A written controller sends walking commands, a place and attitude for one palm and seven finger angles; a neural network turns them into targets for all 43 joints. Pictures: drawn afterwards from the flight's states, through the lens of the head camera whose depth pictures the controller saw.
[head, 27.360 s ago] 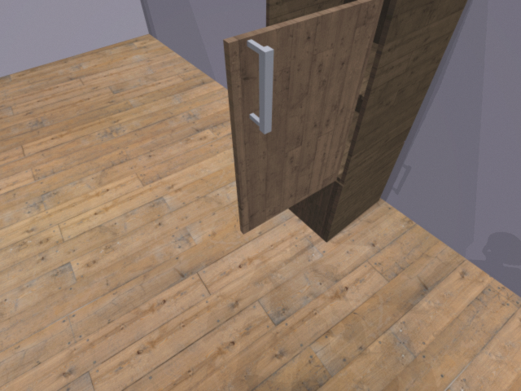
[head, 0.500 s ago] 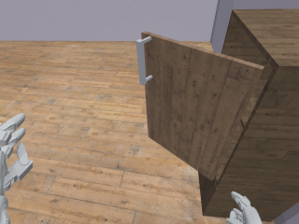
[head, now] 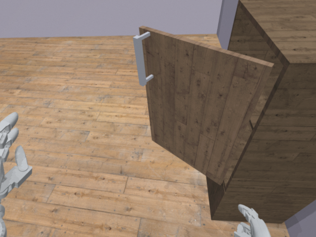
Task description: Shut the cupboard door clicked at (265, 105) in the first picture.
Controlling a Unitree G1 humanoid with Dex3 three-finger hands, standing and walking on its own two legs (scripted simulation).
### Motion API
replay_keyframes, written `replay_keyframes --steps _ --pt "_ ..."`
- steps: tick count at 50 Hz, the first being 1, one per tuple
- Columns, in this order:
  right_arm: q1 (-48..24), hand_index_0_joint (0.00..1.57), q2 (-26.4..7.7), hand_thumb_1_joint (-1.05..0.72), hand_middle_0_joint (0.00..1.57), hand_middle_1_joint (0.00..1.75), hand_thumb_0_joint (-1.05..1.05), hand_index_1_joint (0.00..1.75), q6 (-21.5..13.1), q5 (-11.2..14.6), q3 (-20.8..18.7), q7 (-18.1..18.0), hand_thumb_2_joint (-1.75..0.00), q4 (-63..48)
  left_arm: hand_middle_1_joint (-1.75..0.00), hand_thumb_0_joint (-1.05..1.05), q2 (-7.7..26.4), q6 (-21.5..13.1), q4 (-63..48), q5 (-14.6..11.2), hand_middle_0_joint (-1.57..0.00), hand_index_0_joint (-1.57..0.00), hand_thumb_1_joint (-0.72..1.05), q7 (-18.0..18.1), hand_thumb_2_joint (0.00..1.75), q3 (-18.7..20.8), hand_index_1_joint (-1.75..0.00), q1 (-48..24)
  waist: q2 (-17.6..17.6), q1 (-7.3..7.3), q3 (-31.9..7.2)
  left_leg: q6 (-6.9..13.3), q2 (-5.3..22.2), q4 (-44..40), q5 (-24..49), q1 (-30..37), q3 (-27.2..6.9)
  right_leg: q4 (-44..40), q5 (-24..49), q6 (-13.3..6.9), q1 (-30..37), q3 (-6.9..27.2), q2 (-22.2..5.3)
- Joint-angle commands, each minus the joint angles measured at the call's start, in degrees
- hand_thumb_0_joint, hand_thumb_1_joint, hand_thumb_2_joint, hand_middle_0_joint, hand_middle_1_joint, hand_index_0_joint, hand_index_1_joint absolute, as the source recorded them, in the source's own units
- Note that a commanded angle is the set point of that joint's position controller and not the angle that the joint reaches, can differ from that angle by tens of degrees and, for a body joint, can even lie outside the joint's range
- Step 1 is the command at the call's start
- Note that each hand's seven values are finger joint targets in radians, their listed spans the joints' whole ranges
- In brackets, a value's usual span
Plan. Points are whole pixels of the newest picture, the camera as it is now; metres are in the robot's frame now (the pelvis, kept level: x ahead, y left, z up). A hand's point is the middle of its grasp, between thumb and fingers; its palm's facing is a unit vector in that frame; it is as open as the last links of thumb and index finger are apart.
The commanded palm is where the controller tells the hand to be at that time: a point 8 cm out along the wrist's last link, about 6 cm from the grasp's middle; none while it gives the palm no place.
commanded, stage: step back with the hand held close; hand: left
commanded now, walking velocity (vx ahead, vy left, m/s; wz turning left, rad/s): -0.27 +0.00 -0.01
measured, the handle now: (144, 60) +0.61 +0.10 +0.15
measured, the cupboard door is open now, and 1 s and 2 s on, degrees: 54 54 54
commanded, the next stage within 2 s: stop stepping back and stand still in 0.98 s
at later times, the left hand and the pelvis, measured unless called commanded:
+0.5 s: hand out of the picture +0.12 +0.30 +0.15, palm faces +0.43 -0.77 -0.47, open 7.4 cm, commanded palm +0.06 +0.33 +0.17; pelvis -0.08 +0.03 -0.01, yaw +1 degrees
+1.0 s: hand out of the picture +0.00 +0.36 +0.17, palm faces +0.51 -0.78 -0.36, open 7.4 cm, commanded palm -0.06 +0.38 +0.17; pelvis -0.18 +0.07 -0.02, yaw +3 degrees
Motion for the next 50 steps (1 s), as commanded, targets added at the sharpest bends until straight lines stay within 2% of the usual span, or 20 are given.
replay_keyframes --steps 1,7,13,21,22,26,27,28,30,32,34,36,38,39,40,41,42,44,46,50 --pt "-6.1 0.2 -6.3 -0.9 0.2 0.3 0.0 0.3 -1.0 0.6 -3.1 -0.9 -0.9 -10.8 -0.3 0.0 11.5 -4.2 -13.7 0.0 -0.2 -0.2 0.9 1.3 0.9 6.2 -0.3 0.5 -1.6 -1.03 -9.9 0.5 4.6 2.8 24.9 8.0 -3.0 0.9 28.8 0.4 -6.3 3.8 -7.6" --pt "-5.9 0.2 -6.7 -0.9 0.2 0.3 0.0 0.3 1.3 0.9 -3.7 -2.0 -0.9 -12.5 -0.3 0.0 17.0 -4.1 -16.0 -0.6 -0.2 -0.2 0.9 2.6 0.9 11.9 -0.3 3.9 -4.1 -0.98 -11.7 0.2 6.0 3.3 28.6 5.1 -4.0 4.5 29.7 0.8 -6.2 4.1 -6.6" --pt "-5.2 0.2 -6.6 -0.9 0.2 0.3 0.0 0.3 1.3 0.9 -3.6 -2.5 -0.9 -12.7 -0.3 0.0 14.5 -4.9 -14.2 -0.8 -0.2 -0.2 0.9 3.1 0.9 10.0 -0.3 4.2 -3.0 -1.59 -8.1 0.3 7.1 0.3 18.1 -0.7 -6.1 4.0 16.8 0.4 -8.9 5.1 -5.6" --pt "-4.6 0.2 -8.5 -0.9 0.2 0.3 0.0 0.3 -2.1 0.5 -3.7 -2.7 -0.9 -13.1 -0.3 0.0 12.7 -7.7 -15.8 1.6 -0.2 -0.2 0.9 3.7 0.9 9.3 -0.3 -0.3 5.1 -1.53 -1.8 3.8 11.2 -13.8 -24.3 -26.5 -13.8 11.3 -1.4 0.8 2.2 3.7 -0.4" --pt "-4.9 0.2 -9.0 -0.9 0.2 0.3 0.0 0.3 -2.7 0.1 -4.0 -2.8 -0.9 -12.7 -0.3 0.0 14.8 -8.2 -16.0 2.1 -0.2 -0.2 0.9 3.8 0.9 11.6 -0.3 -0.8 6.0 -1.23 -1.8 4.3 11.8 -15.3 -26.8 -30.1 -14.9 13.4 -0.8 0.9 5.4 3.4 0.4" --pt "-3.6 0.2 -8.0 -0.9 0.2 0.3 0.0 0.3 -4.3 0.1 -4.1 -2.3 -0.9 -12.7 -0.3 0.0 13.6 -9.7 -19.1 2.2 -0.2 -0.2 0.9 3.4 0.9 10.9 -0.3 -1.1 5.4 -1.19 -4.1 4.0 11.3 -13.9 -27.7 -30.8 -14.4 15.4 -1.4 0.1 6.2 3.4 1.1" --pt "-3.7 0.2 -8.4 -0.9 0.2 0.3 0.0 0.3 -4.5 -0.1 -4.3 -2.2 -0.9 -12.2 -0.3 0.0 16.3 -9.9 -19.0 2.4 -0.2 -0.2 0.9 3.6 0.9 13.5 -0.3 0.3 4.2 -1.06 -5.1 3.7 10.8 -12.7 -27.7 -29.8 -13.8 14.4 -3.3 -0.4 5.5 4.5 0.6" --pt "-3.4 0.2 -7.1 -0.9 0.2 0.3 0.0 0.3 -4.7 0.1 -4.0 -2.0 -0.9 -12.3 -0.3 0.0 13.4 -10.1 -19.6 1.9 -0.2 -0.2 0.9 3.3 0.9 11.1 -0.3 1.2 2.3 -1.26 -5.7 2.9 9.6 -10.1 -26.1 -27.4 -12.2 12.6 -4.7 -1.0 2.8 5.4 -0.4" --pt "-2.8 0.2 -6.9 -0.9 0.2 0.3 0.0 0.3 -4.9 -0.2 -4.2 -1.6 -0.9 -11.9 -0.3 0.0 14.0 -10.6 -20.5 1.9 -0.2 -0.2 0.9 3.6 0.9 11.6 -0.3 1.5 -1.7 -1.82 -4.2 1.3 6.6 -3.1 -24.1 -21.6 -9.6 5.2 -13.0 -3.2 -7.7 11.9 -3.6" --pt "-1.8 0.2 -6.6 -0.9 0.2 0.3 0.0 0.3 -4.9 -0.9 -4.4 -1.3 -0.9 -10.1 -0.3 0.0 16.4 -10.8 -21.3 1.8 -0.2 -0.2 0.9 4.3 0.9 13.2 -0.3 0.8 -7.2 -2.24 -3.5 -1.1 4.2 6.9 -18.0 -11.7 -7.6 -3.6 -21.7 -6.6 -21.3 20.0 -9.3" --pt "-0.7 0.2 -5.3 -0.9 0.2 0.3 0.0 0.3 -4.9 -0.9 -3.9 -1.0 -0.9 -8.0 -0.3 0.0 13.6 -11.1 -20.2 1.9 -0.2 -0.2 0.9 4.9 0.9 9.6 -0.3 -2.2 -13.2 -3.49 -2.7 -2.4 2.7 17.7 -10.5 -2.7 -5.8 -7.2 -17.1 -8.6 -30.9 23.8 -15.6" --pt "-0.7 0.2 -5.5 -0.9 0.2 0.3 0.0 0.3 -4.9 -1.1 -3.6 -1.2 -0.9 -7.5 -0.3 0.0 13.9 -11.1 -18.2 2.1 -0.2 -0.2 0.9 5.5 0.9 9.3 -0.3 -5.4 -12.7 -4.14 -2.2 -1.6 3.6 15.0 -8.7 -1.4 -6.5 -4.4 -11.6 -6.1 -32.1 18.8 -14.3" --pt "-1.4 0.2 -6.4 -0.9 0.2 0.3 0.0 0.3 -5.3 -0.7 -3.6 -1.9 -0.9 -7.8 -0.3 0.0 12.9 -10.9 -17.1 2.2 -0.2 -0.2 0.9 5.5 0.9 8.4 -0.3 -6.8 -5.5 -4.01 -0.2 0.3 7.3 2.0 -12.5 -5.0 -11.5 2.7 -13.4 -2.3 -31.0 11.2 -6.6" --pt "-2.5 0.2 -7.4 -0.9 0.2 0.3 0.0 0.3 -5.9 -0.4 -3.6 -2.3 -0.9 -8.4 -0.3 0.0 13.1 -11.2 -17.8 2.1 -0.2 -0.2 0.9 5.4 0.9 8.8 -0.3 -7.3 2.0 -3.52 0.2 1.9 11.8 -7.5 -20.8 -10.6 -16.7 11.8 -13.6 -0.7 -26.8 6.8 -1.6" --pt "-4.3 0.2 -8.4 -0.9 0.2 0.3 0.0 0.3 -6.9 -0.4 -3.7 -2.7 -0.9 -8.8 -0.3 0.0 12.8 -11.7 -17.9 2.3 -0.2 -0.2 0.9 5.3 0.9 9.9 -0.3 -7.4 12.2 -2.43 -1.3 4.8 19.4 -19.7 -34.6 -24.1 -24.7 28.5 -9.7 1.0 -12.6 2.4 4.4" --pt "-4.9 0.2 -7.8 -0.9 0.2 0.3 0.0 0.3 -7.5 -0.9 -4.0 -2.6 -0.9 -9.0 -0.3 0.0 14.4 -11.7 -17.8 2.5 -0.2 -0.2 0.9 5.1 0.9 11.6 -0.3 -8.4 14.1 -1.72 -3.4 5.6 22.5 -23.6 -36.3 -33.0 -25.7 41.6 -10.1 1.1 -3.0 2.9 5.8" --pt "-4.8 0.2 -7.0 -0.9 0.2 0.3 0.0 0.3 -7.6 -1.2 -4.2 -2.2 -0.9 -8.5 -0.3 0.0 17.0 -12.2 -18.2 2.0 -0.2 -0.2 0.9 4.8 0.9 13.5 -0.3 -8.2 9.4 -1.36 -4.6 4.1 21.3 -22.8 -29.7 -30.3 -24.1 44.0 -11.6 0.6 -4.1 3.7 5.5" --pt "-5.3 0.2 -7.3 -0.9 0.2 0.3 0.0 0.3 -8.5 -0.9 -5.2 -0.7 -0.9 -8.3 -0.3 0.0 14.9 -12.9 -20.1 0.7 -0.2 -0.2 0.9 3.6 0.9 11.9 -0.3 -5.8 3.9 -0.77 -8.7 1.3 19.3 -19.4 -22.8 -19.9 -15.8 44.0 -13.1 0.6 -8.8 2.0 6.2" --pt "-6.3 0.2 -6.4 -0.9 0.2 0.3 0.0 0.3 -8.9 -0.1 -5.1 0.4 -0.9 -8.5 -0.3 0.0 13.6 -12.5 -20.8 -0.5 -0.2 -0.2 0.9 3.0 0.9 11.0 -0.3 -0.4 5.8 0.01 -10.7 -1.1 17.2 -19.8 -21.3 -16.0 -9.3 40.7 -14.1 0.4 -8.1 -1.6 6.8" --pt "-5.5 0.2 -5.0 -0.9 0.2 0.3 0.0 0.3 -9.5 -0.8 -3.7 1.3 -0.9 -7.4 -0.3 0.0 13.9 -11.9 -25.7 -1.8 -0.2 -0.2 0.9 2.6 0.9 10.0 -0.3 -3.3 10.0 -0.51 -12.4 -5.1 15.8 -23.5 -16.5 -7.8 -6.6 22.2 -19.3 -0.7 -5.0 -4.5 6.9"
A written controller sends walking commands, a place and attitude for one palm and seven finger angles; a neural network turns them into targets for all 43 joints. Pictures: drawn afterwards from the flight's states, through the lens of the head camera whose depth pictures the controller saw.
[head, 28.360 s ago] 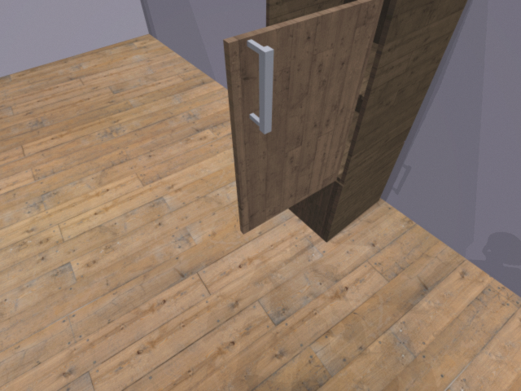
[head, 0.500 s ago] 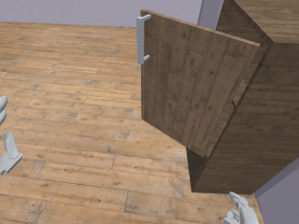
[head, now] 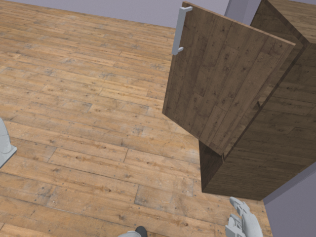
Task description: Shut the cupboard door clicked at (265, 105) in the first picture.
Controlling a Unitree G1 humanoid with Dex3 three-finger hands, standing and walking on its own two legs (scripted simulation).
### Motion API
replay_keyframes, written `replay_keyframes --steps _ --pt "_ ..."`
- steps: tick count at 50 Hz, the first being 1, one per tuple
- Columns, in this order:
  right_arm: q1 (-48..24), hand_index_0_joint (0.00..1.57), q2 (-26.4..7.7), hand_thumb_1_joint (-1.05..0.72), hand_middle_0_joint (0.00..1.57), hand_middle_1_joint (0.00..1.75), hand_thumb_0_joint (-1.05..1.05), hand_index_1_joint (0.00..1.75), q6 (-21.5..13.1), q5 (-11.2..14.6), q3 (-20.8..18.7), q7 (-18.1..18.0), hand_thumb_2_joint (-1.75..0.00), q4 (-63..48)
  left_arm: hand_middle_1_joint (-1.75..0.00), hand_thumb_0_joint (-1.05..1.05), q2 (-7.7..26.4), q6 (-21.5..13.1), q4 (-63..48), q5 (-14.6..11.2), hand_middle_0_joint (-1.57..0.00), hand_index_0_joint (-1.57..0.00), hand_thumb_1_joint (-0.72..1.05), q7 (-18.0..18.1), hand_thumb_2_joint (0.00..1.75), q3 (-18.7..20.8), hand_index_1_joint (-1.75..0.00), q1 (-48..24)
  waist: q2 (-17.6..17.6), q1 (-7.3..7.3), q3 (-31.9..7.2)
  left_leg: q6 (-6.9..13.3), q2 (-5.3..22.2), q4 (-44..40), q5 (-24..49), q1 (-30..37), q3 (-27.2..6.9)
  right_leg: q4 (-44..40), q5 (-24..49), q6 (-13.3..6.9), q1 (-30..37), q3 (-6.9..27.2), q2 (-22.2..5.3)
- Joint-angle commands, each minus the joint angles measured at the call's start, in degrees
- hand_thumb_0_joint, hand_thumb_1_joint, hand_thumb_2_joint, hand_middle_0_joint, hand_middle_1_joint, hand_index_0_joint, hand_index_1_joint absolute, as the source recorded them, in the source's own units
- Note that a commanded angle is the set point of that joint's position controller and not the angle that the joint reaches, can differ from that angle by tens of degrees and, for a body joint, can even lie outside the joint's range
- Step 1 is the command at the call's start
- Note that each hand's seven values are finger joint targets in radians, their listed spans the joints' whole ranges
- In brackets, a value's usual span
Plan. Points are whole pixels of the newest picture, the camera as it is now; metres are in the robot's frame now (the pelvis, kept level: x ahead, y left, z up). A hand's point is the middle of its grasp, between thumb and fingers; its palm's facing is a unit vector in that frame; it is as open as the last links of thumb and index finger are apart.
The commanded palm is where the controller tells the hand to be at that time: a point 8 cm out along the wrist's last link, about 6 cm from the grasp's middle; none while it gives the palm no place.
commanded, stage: stop stepping back and stand still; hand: left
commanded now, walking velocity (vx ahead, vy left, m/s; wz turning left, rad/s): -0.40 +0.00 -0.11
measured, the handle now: (181, 31) +0.80 -0.01 +0.17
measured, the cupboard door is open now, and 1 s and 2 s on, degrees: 54 54 54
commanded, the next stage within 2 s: let the arm hang, fingers relaxed in 1.06 s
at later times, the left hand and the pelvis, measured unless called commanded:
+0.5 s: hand out of the picture +0.06 +0.31 +0.20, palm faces +0.19 -0.85 -0.49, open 7.4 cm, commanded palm +0.01 +0.38 +0.19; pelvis -0.16 +0.09 +0.02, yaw -6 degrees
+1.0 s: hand out of the picture -0.04 +0.40 +0.20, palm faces +0.35 -0.80 -0.49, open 7.4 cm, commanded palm -0.09 +0.45 +0.19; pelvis -0.26 +0.16 +0.00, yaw -6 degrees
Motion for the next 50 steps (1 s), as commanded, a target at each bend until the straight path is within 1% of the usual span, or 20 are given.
replay_keyframes --steps 1,3,5,8,11,13,15,18,21,23,24,25,27,28,32,33,35,38,46,50 --pt "-4.3 0.2 -8.5 -0.9 0.2 0.3 0.0 0.3 -4.1 -0.2 -2.7 0.3 -0.9 -7.3 -0.3 0.0 9.2 -3.9 -15.8 -1.7 -0.2 -0.2 0.9 0.3 0.9 4.8 -0.3 -3.6 13.4 0.74 -11.5 -11.2 11.3 -21.8 -29.4 13.4 -11.1 -18.1 -6.1 -1.6 7.0 -5.1 1.4" --pt "-3.4 0.2 -7.7 -0.9 0.2 0.3 0.0 0.3 -3.4 -0.7 -2.9 0.7 -0.9 -6.0 -0.3 0.0 9.1 -3.8 -14.5 -1.9 -0.2 -0.2 0.9 0.3 0.9 4.9 -0.3 -4.5 12.3 0.56 -11.7 -15.4 9.3 -16.3 -24.4 18.2 -9.1 -33.0 -5.1 -3.1 6.0 -3.1 -1.6" --pt "-1.3 0.2 -7.0 -0.9 0.2 0.3 0.0 0.3 -2.9 0.3 -3.1 0.4 -0.9 -3.5 -0.3 0.0 12.1 -5.3 -13.9 -0.6 -0.2 -0.2 0.9 1.0 0.9 6.1 -0.3 -5.4 -9.1 -0.09 -8.4 -14.2 1.6 20.2 -17.7 29.7 -3.9 -47.9 1.5 -8.6 -14.5 15.2 -19.2" --pt "-2.5 0.2 -6.8 -0.9 0.2 0.3 0.0 0.3 -3.2 -0.2 -2.1 0.1 -0.9 -5.0 -0.3 0.0 14.7 -3.0 -14.0 -0.4 -0.2 -0.2 0.9 1.8 0.9 7.8 -0.3 -6.9 -13.4 -0.01 -8.5 -10.0 -0.5 36.2 -25.5 9.9 -12.3 -38.3 26.3 -15.4 -1.4 13.6 -27.7" --pt "-2.0 0.2 -9.5 -0.9 0.2 0.3 0.0 0.3 -2.1 1.2 -2.2 -2.1 -0.9 -5.4 -0.3 0.0 10.3 0.9 -9.9 0.3 -0.2 -0.2 0.9 1.0 0.9 4.3 -0.3 -9.9 6.9 -4.25 -0.2 -6.2 -1.1 6.2 -8.4 22.2 -10.6 -18.8 23.2 -3.7 -8.1 0.3 -12.3" --pt "-3.4 0.2 -9.9 -0.9 0.2 0.3 0.0 0.3 -3.7 0.3 -1.4 -1.7 -0.9 -7.3 -0.3 0.0 8.7 1.1 -8.5 0.1 -0.2 -0.2 0.9 0.6 0.9 1.9 -0.3 -12.5 23.6 -2.98 2.3 -1.1 11.0 -11.9 -7.6 17.4 -33.0 -1.9 -1.5 -0.3 -8.5 2.7 -2.8" --pt "-3.0 0.2 -9.0 -0.9 0.2 0.3 0.0 0.3 -4.5 0.2 -1.0 -1.3 -0.9 -6.6 -0.3 0.0 11.4 0.0 -6.6 0.7 -0.2 -0.2 0.9 0.9 0.9 3.5 -0.3 -12.6 10.3 -1.47 0.9 -4.9 12.5 -20.0 -35.5 11.1 -36.6 -1.4 0.9 -0.8 -5.2 5.1 -3.7" --pt "-5.7 0.2 -9.4 -0.9 0.2 0.3 0.0 0.3 -3.5 -0.7 -2.4 -0.3 -0.9 -9.2 -0.3 0.0 10.0 -0.3 -15.4 -0.3 -0.2 -0.2 0.9 0.2 0.9 4.8 -0.3 -0.2 12.3 1.32 -4.9 -20.7 7.1 -28.4 -43.2 7.0 -24.8 -3.2 4.1 -2.3 5.2 -2.5 2.0" --pt "-4.7 0.2 -8.3 -0.9 0.2 0.3 0.0 0.3 -2.1 -1.1 -3.6 0.3 -0.9 -10.7 -0.3 0.0 10.8 0.4 -19.8 0.1 -0.2 -0.2 0.9 0.3 0.9 6.2 -0.3 11.2 21.0 2.0 -5.9 -20.7 -0.2 -22.7 -37.5 -5.8 -7.1 -13.9 1.7 -3.3 24.0 -10.7 5.5" --pt "-1.7 0.2 -7.0 -0.9 0.2 0.3 0.0 0.3 -1.0 0.6 -3.1 0.6 -0.9 -10.0 -0.3 0.0 11.6 1.0 -18.0 1.3 -0.2 -0.2 0.9 0.8 0.9 6.7 -0.3 17.0 1.5 2.4 -5.9 -15.2 -4.4 4.5 -37.8 -6.4 -0.6 -26.5 -0.4 -8.7 22.1 -5.2 -2.5" --pt "-0.3 0.2 -6.7 -0.9 0.2 0.3 0.0 0.3 -0.2 1.9 -3.6 0.6 -0.9 -8.9 -0.3 0.0 12.8 1.4 -17.8 1.3 -0.2 -0.2 0.9 1.0 0.9 7.4 -0.3 15.3 -19.4 1.69 -4.1 -12.2 -6.6 38.0 -31.3 -0.9 -1.9 -35.1 -0.9 -14.0 4.8 9.9 -17.5" --pt "-2.5 0.2 -9.1 -0.9 0.2 0.3 0.0 0.3 0.4 1.6 -4.3 -0.2 -0.9 -8.7 -0.3 0.0 13.5 0.7 -19.7 1.7 -0.2 -0.2 0.9 1.0 0.9 8.2 -0.3 7.2 -19.2 -0.58 0.3 -8.5 -3.3 56.4 -30.5 -5.8 -13.0 -40.0 -0.7 -17.6 -8.6 23.0 -27.0" --pt "-1.8 0.2 -9.4 -0.9 0.2 0.3 0.0 0.3 0.6 -1.3 -3.0 -0.7 -0.9 -7.4 -0.3 0.0 23.3 -0.7 -19.9 1.0 -0.2 -0.2 0.9 2.1 0.9 16.7 -0.3 -10.3 -5.3 -5.42 1.9 -7.6 3.5 60.5 -24.4 -0.5 -15.7 -44.5 -6.7 -14.5 -22.9 21.5 -30.9" --pt "-1.0 0.2 -6.6 -0.9 0.2 0.3 0.0 0.3 1.1 -2.0 -2.0 -0.6 -0.9 -9.8 -0.3 0.0 22.5 -2.0 -11.2 1.8 -0.2 -0.2 0.9 2.7 0.9 15.6 -0.3 -15.2 -10.7 -6.66 -2.1 -8.1 4.0 50.2 -24.6 8.7 -9.8 -45.8 -16.6 -2.1 -25.3 13.6 -26.7" --pt "-2.8 0.2 -9.6 -0.9 0.2 0.3 0.0 0.3 -0.5 -0.1 -3.6 -3.7 -0.9 -6.4 -0.3 0.0 9.0 2.2 0.2 2.4 -0.2 -0.2 0.9 2.9 0.9 3.6 -0.3 -8.3 -1.3 -3.45 3.8 -5.3 0.0 17.9 -31.9 22.2 -2.0 -33.6 -24.6 -8.8 -27.8 6.5 -18.5" --pt "-1.1 0.2 -10.5 -0.9 0.2 0.3 0.0 0.3 -0.7 -0.4 -2.5 -3.8 -0.9 -6.3 -0.3 0.0 8.0 2.0 -2.0 2.0 -0.2 -0.2 0.9 2.5 0.9 1.6 -0.3 -9.3 11.1 -4.24 5.4 -4.4 -0.3 4.4 -38.6 22.0 -5.9 -17.9 -17.7 -6.3 -25.7 0.7 -11.4" --pt "-2.2 0.2 -11.6 -0.9 0.2 0.3 0.0 0.3 -2.3 -0.5 -2.2 -2.0 -0.9 -9.1 -0.3 0.0 8.0 -1.9 -8.8 2.6 -0.2 -0.2 0.9 2.1 0.9 1.0 -0.3 -14.8 30.3 -3.74 14.1 3.9 21.0 -21.4 -58.3 4.2 -46.7 16.7 0.3 -1.1 -27.7 1.9 -5.4" --pt "-2.6 0.2 -9.9 -0.9 0.2 0.3 0.0 0.3 -1.0 -0.4 -4.3 0.1 -0.9 -9.2 -0.3 0.0 7.8 -2.6 -6.4 3.4 -0.2 -0.2 0.9 0.7 0.9 3.6 -0.3 -3.7 4.4 -0.83 6.7 4.1 16.1 -14.1 -45.3 -1.8 -32.8 15.3 11.3 0.1 -14.4 0.8 -6.0" --pt "-2.7 0.2 -7.5 -0.9 0.2 0.3 0.0 0.3 0.3 -1.2 -2.4 -1.3 -0.9 -8.2 -0.3 0.0 11.4 0.0 -18.4 2.7 -0.2 -0.2 0.9 3.1 0.9 5.8 -0.3 -1.3 18.2 -1.12 -3.2 -4.1 7.6 -6.1 -42.5 1.2 -11.7 -26.6 1.0 -2.8 13.5 -8.1 -0.5" --pt "-3.3 0.2 -7.0 -0.9 0.2 0.3 0.0 0.3 0.7 -0.4 -3.0 -2.2 -0.9 -6.5 -0.3 0.0 14.8 0.4 -13.0 2.2 -0.2 -0.2 0.9 4.1 0.9 9.1 -0.3 -6.1 -7.7 -1.54 2.4 -7.5 -1.4 40.3 -29.7 -16.3 -6.4 -44.3 13.6 -17.2 15.5 32.7 -28.6"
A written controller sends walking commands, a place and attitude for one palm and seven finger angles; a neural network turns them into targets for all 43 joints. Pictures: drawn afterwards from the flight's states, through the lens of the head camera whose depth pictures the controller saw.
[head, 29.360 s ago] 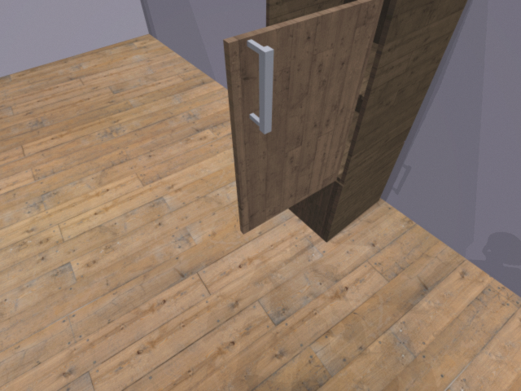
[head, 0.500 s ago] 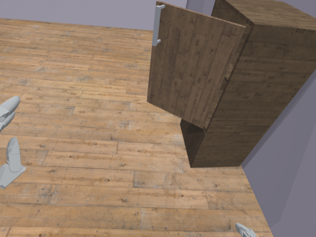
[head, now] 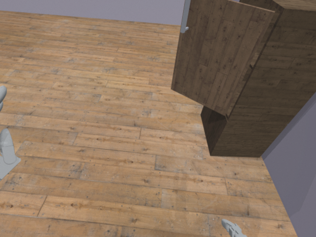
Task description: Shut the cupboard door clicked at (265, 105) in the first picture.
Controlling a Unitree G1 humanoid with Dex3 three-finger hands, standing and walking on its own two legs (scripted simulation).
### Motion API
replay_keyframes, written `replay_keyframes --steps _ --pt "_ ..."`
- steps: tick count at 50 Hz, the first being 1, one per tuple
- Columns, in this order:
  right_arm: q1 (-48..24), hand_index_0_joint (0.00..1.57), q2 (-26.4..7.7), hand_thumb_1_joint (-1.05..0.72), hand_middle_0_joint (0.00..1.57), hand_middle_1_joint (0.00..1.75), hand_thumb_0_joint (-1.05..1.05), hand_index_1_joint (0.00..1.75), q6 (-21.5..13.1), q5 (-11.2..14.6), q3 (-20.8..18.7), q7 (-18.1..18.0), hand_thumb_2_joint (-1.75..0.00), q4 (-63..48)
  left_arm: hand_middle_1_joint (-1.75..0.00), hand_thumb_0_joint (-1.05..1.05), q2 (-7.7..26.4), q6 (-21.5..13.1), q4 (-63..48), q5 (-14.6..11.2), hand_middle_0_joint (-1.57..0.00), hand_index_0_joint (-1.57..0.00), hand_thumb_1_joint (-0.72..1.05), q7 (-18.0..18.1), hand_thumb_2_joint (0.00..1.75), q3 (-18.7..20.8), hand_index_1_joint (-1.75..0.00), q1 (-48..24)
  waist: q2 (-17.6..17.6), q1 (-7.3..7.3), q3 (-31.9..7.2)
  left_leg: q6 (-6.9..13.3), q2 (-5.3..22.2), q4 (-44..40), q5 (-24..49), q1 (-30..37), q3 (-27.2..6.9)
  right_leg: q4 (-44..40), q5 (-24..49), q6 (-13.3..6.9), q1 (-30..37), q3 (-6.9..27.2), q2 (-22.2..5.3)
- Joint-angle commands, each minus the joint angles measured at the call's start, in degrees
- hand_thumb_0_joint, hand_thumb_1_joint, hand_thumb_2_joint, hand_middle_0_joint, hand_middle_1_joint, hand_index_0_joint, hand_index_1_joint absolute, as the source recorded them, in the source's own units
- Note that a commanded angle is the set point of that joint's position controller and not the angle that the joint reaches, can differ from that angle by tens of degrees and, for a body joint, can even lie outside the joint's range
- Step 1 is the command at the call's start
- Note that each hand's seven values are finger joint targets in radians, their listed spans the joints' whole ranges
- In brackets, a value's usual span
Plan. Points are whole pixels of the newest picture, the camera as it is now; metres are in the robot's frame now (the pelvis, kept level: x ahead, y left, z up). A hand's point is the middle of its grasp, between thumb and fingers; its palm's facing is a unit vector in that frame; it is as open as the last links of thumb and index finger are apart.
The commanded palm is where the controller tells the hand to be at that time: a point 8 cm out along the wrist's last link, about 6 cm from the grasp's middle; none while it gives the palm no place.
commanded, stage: stop stepping back and stand still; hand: left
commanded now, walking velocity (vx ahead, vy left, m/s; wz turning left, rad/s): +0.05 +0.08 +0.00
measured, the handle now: (187, 13) +1.07 -0.06 +0.17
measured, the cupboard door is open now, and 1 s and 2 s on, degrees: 54 54 54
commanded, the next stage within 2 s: let the arm hang, fingers relaxed in 0.06 s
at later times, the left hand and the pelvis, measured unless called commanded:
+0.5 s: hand out of the picture +0.12 +0.17 -0.15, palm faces +0.10 -0.99 -0.10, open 6.8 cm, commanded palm none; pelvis +0.00 +0.02 -0.01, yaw +5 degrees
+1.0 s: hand out of the picture +0.01 +0.21 -0.15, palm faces +0.06 -0.98 -0.20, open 7.3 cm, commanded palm none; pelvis +0.02 +0.04 +0.02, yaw +2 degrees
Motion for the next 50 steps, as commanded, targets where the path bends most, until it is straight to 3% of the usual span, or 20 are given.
replay_keyframes --steps 1,2,4,7,8,9,10,11,13,14,19,20,21,22,23,27,29,32,41,50 --pt "-8.8 0.2 -9.7 -0.9 0.2 0.3 0.0 0.3 -3.5 -0.1 -4.4 -2.0 -0.9 -6.1 -0.3 0.0 15.9 -4.6 -6.6 -1.1 -0.2 -0.2 0.9 3.0 0.9 13.1 -0.3 -12.7 -1.9 -1.92 2.1 -1.5 -2.5 24.4 -4.8 -20.2 1.7 -13.2 28.9 -12.2 13.7 30.5 -23.9" --pt "-7.9 0.2 -9.4 -0.9 0.2 0.3 0.0 0.3 -3.6 0.9 -4.5 -1.9 -0.9 -4.8 -0.3 0.0 11.1 -4.0 -1.8 -0.7 -0.2 -0.2 0.9 3.0 0.9 10.1 -0.3 -12.5 -7.1 -1.94 -3.6 -0.8 -2.2 22.5 -4.2 -18.2 -0.6 -11.4 21.6 -11.0 14.1 29.2 -23.4" --pt "-8.3 0.2 -10.6 -0.9 0.2 0.3 0.0 0.3 -2.6 1.6 -4.6 -2.3 -0.9 -6.2 -0.3 0.0 5.9 -2.8 3.6 -1.3 -0.2 -0.2 0.9 1.9 0.9 6.1 -0.3 -5.7 -6.6 -1.27 4.4 -0.8 -0.6 16.2 0.2 -12.4 -0.2 -10.8 18.6 -9.0 5.1 22.7 -20.2" --pt "-10.1 0.2 -10.2 -0.9 0.2 0.3 0.0 0.3 -2.7 1.4 -3.6 -2.7 -0.9 -6.0 -0.3 0.0 4.6 -3.1 4.4 -1.1 -0.2 -0.2 0.9 1.7 0.9 3.3 -0.3 -9.2 -6.9 -0.99 5.8 0.6 -2.4 -1.8 2.9 3.1 5.5 -9.4 13.6 -4.3 -2.7 9.3 -15.9" --pt "-7.5 0.2 -12.6 -0.9 0.2 0.3 0.0 0.3 -5.0 0.7 -3.4 4.3 -0.9 2.0 -0.3 0.0 -9.6 5.9 38.7 4.3 -0.2 -0.2 0.9 -6.3 0.9 -17.9 -0.3 -13.6 -1.8 -5.77 8.3 -1.1 -0.8 -5.6 8.3 3.5 8.4 4.9 31.2 1.2 -7.1 -5.8 -17.1" --pt "-1.7 0.2 -13.2 -0.9 0.2 0.3 0.0 0.3 -2.2 0.6 -3.6 4.6 -0.9 0.9 -0.3 0.0 -9.5 9.2 40.9 2.7 -0.2 -0.2 0.9 -8.5 0.9 -18.8 -0.3 -11.5 4.4 -6.3 2.9 -0.2 -1.8 -6.6 24.9 17.2 1.8 15.6 21.8 4.7 -17.1 -0.9 -10.7" --pt "0.5 0.2 -18.1 -0.9 0.2 0.3 0.0 0.3 -1.7 -0.1 -4.3 3.9 -0.9 -0.4 -0.3 0.0 -12.3 10.3 40.3 2.5 -0.2 -0.2 0.9 -8.8 0.9 -19.7 -0.3 -9.2 17.7 -5.67 0.6 5.5 10.3 -14.1 34.6 15.3 -16.8 29.1 -5.0 8.1 -21.1 -2.7 -3.1" --pt "2.1 0.2 -19.7 -0.9 0.2 0.3 0.0 0.3 -1.5 -0.8 -5.1 3.1 -0.9 -0.9 -0.3 0.0 -13.1 10.5 41.8 2.8 -0.2 -0.2 0.9 -8.3 0.9 -19.6 -0.3 -9.4 16.5 -5.14 -2.4 11.7 17.9 -18.6 35.1 15.3 -26.3 39.9 -15.7 8.2 -23.6 2.5 -2.7" --pt "-2.3 0.2 -20.7 -0.9 0.2 0.3 0.0 0.3 -1.4 -2.3 -5.0 2.3 -0.9 -2.9 -0.3 0.0 -10.6 10.2 45.1 3.4 -0.2 -0.2 0.9 -9.1 0.9 -20.2 -0.3 -14.7 -1.7 -3.24 2.0 14.6 18.4 -20.5 16.9 7.2 -28.9 40.8 -11.3 7.7 -23.5 8.8 -5.9" --pt "-3.5 0.2 -19.8 -0.9 0.2 0.3 0.0 0.3 -1.9 -2.7 -4.7 1.8 -0.9 -2.8 -0.3 0.0 -10.7 10.5 47.8 3.4 -0.2 -0.2 0.9 -9.6 0.9 -20.6 -0.3 -18.6 -2.0 -3.7 1.2 14.1 15.8 -21.4 16.6 7.3 -29.3 39.4 -9.1 7.6 -23.5 9.0 -6.8" --pt "-9.4 0.2 -16.4 -0.9 0.2 0.3 0.0 0.3 0.5 -1.9 -3.4 1.5 -0.9 2.6 -0.3 0.0 -9.6 10.8 69.9 2.6 -0.2 -0.2 0.9 -9.7 0.9 -21.8 -0.3 -11.8 7.1 2.21 -3.3 5.8 3.9 -18.2 -0.5 -3.9 -8.1 7.8 6.7 6.9 4.4 4.1 -4.2" --pt "-8.5 0.2 -13.2 -0.9 0.2 0.3 0.0 0.3 0.9 -1.3 -3.2 1.8 -0.9 4.2 -0.3 0.0 -7.7 10.2 73.2 2.9 -0.2 -0.2 0.9 -9.4 0.9 -21.7 -0.3 -10.1 2.1 2.59 -3.9 2.9 -1.7 -11.8 -4.4 -5.3 -2.9 0.0 4.3 5.2 6.2 9.6 -6.8" --pt "-7.8 0.2 -9.9 -0.9 0.2 0.3 0.0 0.3 1.5 -0.6 -2.9 2.0 -0.9 4.5 -0.3 0.0 -5.2 9.7 74.6 3.3 -0.2 -0.2 0.9 -9.1 0.9 -21.6 -0.3 -10.8 -6.5 1.3 -1.3 -0.3 -7.2 -2.0 -7.5 -6.4 1.2 -11.3 -9.8 0.3 -0.9 25.7 -16.1" --pt "-7.4 0.2 -11.1 -0.9 0.2 0.3 0.0 0.3 2.3 -0.7 -3.2 2.2 -0.9 4.9 -0.3 0.0 -2.9 9.5 74.5 2.9 -0.2 -0.2 0.9 -8.9 0.9 -21.8 -0.3 -16.2 -7.3 -0.14 2.1 -1.2 -7.6 5.5 -4.9 -0.6 0.5 -21.2 -18.3 -5.2 -12.1 33.6 -23.0" --pt "-6.7 0.2 -10.5 -0.9 0.2 0.3 0.0 0.3 2.7 -0.9 -3.8 2.1 -0.9 7.3 -0.3 0.0 -5.3 9.3 75.9 2.9 -0.2 -0.2 0.9 -8.6 0.9 -22.3 -0.3 -21.1 -1.8 -2.04 4.3 -0.9 -6.1 10.6 -3.4 4.2 -1.1 -22.5 -17.2 -6.4 -18.1 32.0 -22.9" --pt "1.0 0.2 -6.6 -0.9 0.2 0.3 0.0 0.3 2.0 -0.9 -3.6 1.9 -0.9 13.9 -0.3 0.0 -12.5 8.0 80.8 2.9 -0.2 -0.2 0.9 -7.6 0.9 -22.3 -0.3 -22.5 -2.3 -3.87 0.6 0.2 -4.2 -7.0 5.4 10.6 -1.4 -8.3 17.8 -2.9 -5.9 15.1 -15.0" --pt "3.6 0.2 -7.3 -0.9 0.2 0.3 0.0 0.3 0.1 -0.5 -3.1 1.6 -0.9 16.9 -0.3 0.0 -14.8 7.7 84.2 2.1 -0.2 -0.2 0.9 -7.4 0.9 -23.4 -0.3 -19.2 3.2 -2.32 -4.0 1.4 -0.1 -18.5 28.3 18.4 -6.0 -1.5 26.4 2.0 -0.9 9.0 -9.5" --pt "1.6 0.2 -8.8 -0.9 0.2 0.3 0.0 0.3 -0.3 -0.4 -3.1 -0.1 -0.9 18.6 -0.3 0.0 -14.9 8.1 88.5 1.8 -0.2 -0.2 0.9 -7.0 0.9 -23.7 -0.3 -16.2 3.0 -0.58 -3.2 2.5 1.6 -15.3 42.3 21.1 -5.3 -3.4 33.3 3.0 2.0 8.3 -8.1" --pt "3.1 0.2 -7.7 -0.9 0.2 0.3 0.0 0.3 0.6 -0.3 -2.4 0.0 -0.9 24.2 -0.3 0.0 -14.3 9.4 96.3 1.9 -0.2 -0.2 0.9 -7.7 0.9 -24.2 -0.3 -17.4 1.1 -1.32 9.3 2.5 0.6 -26.0 11.1 14.7 -5.3 -10.2 15.1 3.5 0.1 9.2 -7.7" --pt "4.6 0.2 -6.7 -0.9 0.2 0.3 0.0 0.3 0.2 0.1 -2.0 -0.1 -0.9 27.4 -0.3 0.0 -15.4 8.8 100.4 1.9 -0.2 -0.2 0.9 -7.6 0.9 -24.6 -0.3 -14.2 0.5 -1.5 8.5 2.5 0.1 -25.9 12.7 17.3 -3.7 -10.7 16.6 3.6 -0.3 9.8 -8.2"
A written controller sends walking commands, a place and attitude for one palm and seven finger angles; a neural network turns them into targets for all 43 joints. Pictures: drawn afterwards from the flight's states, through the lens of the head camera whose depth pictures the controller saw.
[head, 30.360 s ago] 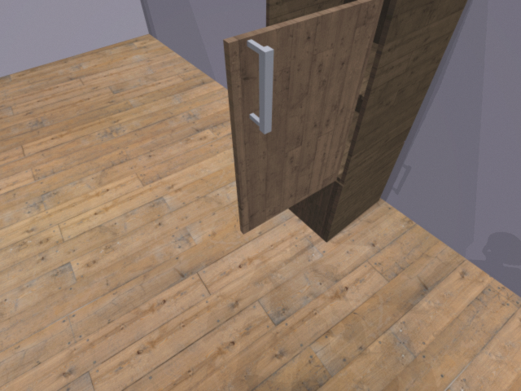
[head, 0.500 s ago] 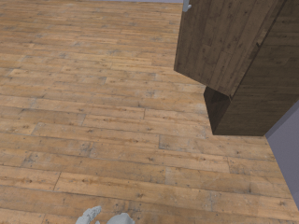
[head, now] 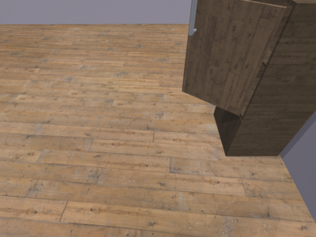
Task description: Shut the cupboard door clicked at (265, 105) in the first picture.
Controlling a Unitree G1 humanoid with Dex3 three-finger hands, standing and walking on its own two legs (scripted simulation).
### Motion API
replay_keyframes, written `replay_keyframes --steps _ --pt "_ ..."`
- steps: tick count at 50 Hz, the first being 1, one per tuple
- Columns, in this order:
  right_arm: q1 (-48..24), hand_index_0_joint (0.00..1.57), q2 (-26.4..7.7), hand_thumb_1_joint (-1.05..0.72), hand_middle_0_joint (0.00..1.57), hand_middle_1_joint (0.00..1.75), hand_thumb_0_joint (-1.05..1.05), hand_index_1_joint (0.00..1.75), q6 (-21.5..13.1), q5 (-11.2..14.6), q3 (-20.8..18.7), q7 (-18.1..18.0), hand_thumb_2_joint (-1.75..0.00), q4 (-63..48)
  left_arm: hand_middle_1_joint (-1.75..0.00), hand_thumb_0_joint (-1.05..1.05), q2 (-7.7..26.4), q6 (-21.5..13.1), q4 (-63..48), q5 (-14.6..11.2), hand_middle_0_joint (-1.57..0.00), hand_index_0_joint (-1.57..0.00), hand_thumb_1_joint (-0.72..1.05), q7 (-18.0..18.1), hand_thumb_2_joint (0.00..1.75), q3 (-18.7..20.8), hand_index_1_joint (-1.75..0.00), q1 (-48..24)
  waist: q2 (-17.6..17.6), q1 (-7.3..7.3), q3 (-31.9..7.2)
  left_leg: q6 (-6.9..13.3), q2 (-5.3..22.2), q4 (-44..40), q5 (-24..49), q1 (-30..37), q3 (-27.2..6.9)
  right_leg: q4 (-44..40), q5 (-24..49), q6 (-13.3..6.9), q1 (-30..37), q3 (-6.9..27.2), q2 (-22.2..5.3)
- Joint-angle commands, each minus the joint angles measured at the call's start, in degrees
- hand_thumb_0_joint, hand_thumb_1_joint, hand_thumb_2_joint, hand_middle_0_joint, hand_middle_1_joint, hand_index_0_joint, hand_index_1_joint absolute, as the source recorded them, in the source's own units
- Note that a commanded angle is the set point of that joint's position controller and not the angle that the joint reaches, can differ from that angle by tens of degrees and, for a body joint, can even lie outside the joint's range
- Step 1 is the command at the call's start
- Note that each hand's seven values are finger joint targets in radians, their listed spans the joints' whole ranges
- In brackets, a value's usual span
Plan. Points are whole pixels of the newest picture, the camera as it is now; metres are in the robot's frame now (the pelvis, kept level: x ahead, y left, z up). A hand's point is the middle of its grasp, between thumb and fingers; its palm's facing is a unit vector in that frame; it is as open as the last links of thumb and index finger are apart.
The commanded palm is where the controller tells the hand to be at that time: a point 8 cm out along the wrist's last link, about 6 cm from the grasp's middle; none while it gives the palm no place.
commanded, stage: let the arm hang, fingers relaxed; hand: left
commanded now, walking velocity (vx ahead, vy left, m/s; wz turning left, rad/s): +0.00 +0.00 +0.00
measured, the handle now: (194, 15) +1.05 -0.13 +0.15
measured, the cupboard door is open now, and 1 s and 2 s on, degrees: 54 54 54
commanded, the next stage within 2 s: look to check the result in 0.26 s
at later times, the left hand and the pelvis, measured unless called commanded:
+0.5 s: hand out of the picture -0.04 +0.15 -0.18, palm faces +0.02 -0.99 -0.15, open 7.4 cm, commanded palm none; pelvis -0.01 +0.01 +0.00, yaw -1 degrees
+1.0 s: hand out of the picture -0.02 +0.15 -0.18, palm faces +0.01 -0.99 -0.16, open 7.4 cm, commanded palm none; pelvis +0.00 +0.00 +0.00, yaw -1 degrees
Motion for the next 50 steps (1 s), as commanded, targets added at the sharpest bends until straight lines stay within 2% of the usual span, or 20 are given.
replay_keyframes --steps 1,9,13,16,20,25,30,33,48,50 --pt "4.0 0.2 -4.6 -0.9 0.2 0.3 0.0 0.3 -1.0 0.4 -0.6 -0.4 -0.9 -0.5 -0.3 0.0 4.4 -1.3 -0.5 -0.2 -0.2 -0.2 0.9 0.3 0.9 0.8 -0.3 3.1 -2.4 -0.14 4.2 -0.6 7.3 -6.2 2.9 -2.5 -7.0 -4.3 2.4 -1.4 -2.4 4.8 -4.5" --pt "5.9 0.2 -3.2 -0.9 0.2 0.3 0.0 0.3 -1.1 0.4 -0.4 -0.7 -0.9 0.7 -0.3 0.0 2.8 -1.5 1.3 -0.1 -0.2 -0.2 0.9 0.6 0.9 0.6 -0.3 5.5 -0.5 -0.18 5.4 -0.5 7.2 -6.7 0.7 -3.5 -6.8 -4.2 1.5 -1.4 -3.2 4.9 -4.4" --pt "6.9 0.2 -2.7 -0.9 0.2 0.3 0.0 0.3 -1.0 0.4 -0.4 -0.7 -0.9 1.0 -0.3 0.0 2.2 -1.5 1.8 0.0 -0.2 -0.2 0.9 0.7 0.9 0.6 -0.3 6.2 -1.0 -0.21 6.2 -0.5 7.2 -7.2 -1.4 -4.4 -7.2 -4.0 0.7 -1.4 -3.6 4.9 -4.2" --pt "7.4 0.2 -2.5 -0.9 0.2 0.3 0.0 0.3 -1.2 0.4 -0.4 -0.8 -0.9 1.1 -0.3 0.0 1.7 -1.5 1.9 0.0 -0.2 -0.2 0.9 0.7 0.9 0.6 -0.3 6.8 -0.3 -0.17 5.6 -0.3 7.3 -7.0 -0.4 -4.3 -7.3 -3.6 1.6 -1.4 -3.3 4.8 -4.1" --pt "7.9 0.2 -2.2 -0.9 0.2 0.3 0.0 0.3 -1.1 0.4 -0.5 -0.8 -0.9 1.3 -0.3 0.0 1.4 -1.5 2.0 0.0 -0.2 -0.2 0.9 0.8 0.9 0.6 -0.3 7.0 -1.5 -0.14 6.2 -0.3 7.3 -7.1 -1.5 -4.7 -7.4 -3.6 0.9 -1.5 -3.8 4.8 -4.1" --pt "8.5 0.2 -2.2 -0.9 0.2 0.3 0.0 0.3 -1.1 0.4 -0.5 -0.8 -0.9 1.3 -0.3 0.0 1.5 -1.3 1.8 0.1 -0.2 -0.2 0.9 0.9 0.9 0.7 -0.3 6.8 -0.8 -0.13 7.0 -0.2 7.9 -8.2 -3.4 -5.7 -8.2 -2.7 0.9 -1.3 -4.1 4.5 -3.8" --pt "8.6 0.2 -2.3 -0.9 0.2 0.3 0.0 0.3 -1.2 0.4 -0.6 -0.7 -0.9 1.1 -0.3 0.0 1.8 -1.4 1.7 0.1 -0.2 -0.2 0.9 0.9 0.9 0.7 -0.3 6.6 -2.0 -0.17 6.4 -0.1 7.8 -7.6 -2.2 -5.3 -8.0 -2.7 1.2 -1.3 -4.1 4.9 -3.9" --pt "8.4 0.2 -2.5 -0.9 0.2 0.3 0.0 0.3 -1.3 0.4 -0.7 -0.7 -0.9 0.9 -0.3 0.0 2.0 -1.5 1.5 0.1 -0.2 -0.2 0.9 0.9 0.9 0.7 -0.3 6.7 -1.1 -0.15 5.5 -0.1 7.8 -7.4 -1.8 -4.8 -7.7 -2.6 1.4 -1.3 -4.0 4.8 -4.0" --pt "7.3 0.2 -2.7 -0.9 0.2 0.3 0.0 0.3 -1.3 0.5 -0.7 -0.5 -0.9 0.8 -0.3 0.0 2.7 -1.8 1.2 0.1 -0.2 -0.2 0.9 0.9 0.9 0.6 -0.3 5.7 -1.7 -0.35 5.8 -0.4 7.4 -6.1 1.5 -3.4 -6.7 -3.7 2.0 -1.5 -4.3 5.4 -4.4" --pt "7.9 0.2 -2.6 -0.9 0.2 0.3 0.0 0.3 -1.3 0.3 -0.6 -0.6 -0.9 0.9 -0.3 0.0 2.6 -1.9 1.1 0.0 -0.2 -0.2 0.9 0.8 0.9 0.7 -0.3 5.2 -1.5 -0.58 4.6 -0.4 7.1 -5.8 1.1 -3.3 -7.0 -3.6 1.5 -1.4 -3.1 5.0 -4.4"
